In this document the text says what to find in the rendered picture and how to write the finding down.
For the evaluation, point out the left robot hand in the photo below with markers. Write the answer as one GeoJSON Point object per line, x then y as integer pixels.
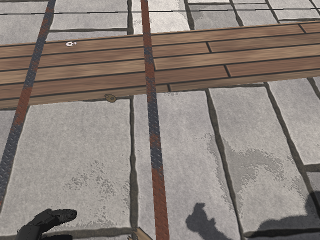
{"type": "Point", "coordinates": [43, 222]}

